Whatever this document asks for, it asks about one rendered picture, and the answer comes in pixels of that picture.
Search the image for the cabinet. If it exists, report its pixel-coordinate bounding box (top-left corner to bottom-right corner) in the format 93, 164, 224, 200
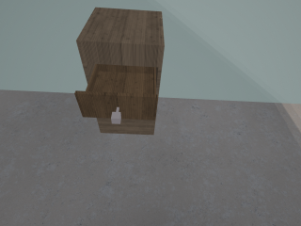
76, 7, 165, 135

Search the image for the drawer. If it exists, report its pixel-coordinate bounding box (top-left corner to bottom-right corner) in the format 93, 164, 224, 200
74, 64, 158, 121

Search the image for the handle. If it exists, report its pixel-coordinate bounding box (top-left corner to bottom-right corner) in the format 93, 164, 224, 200
111, 107, 121, 124

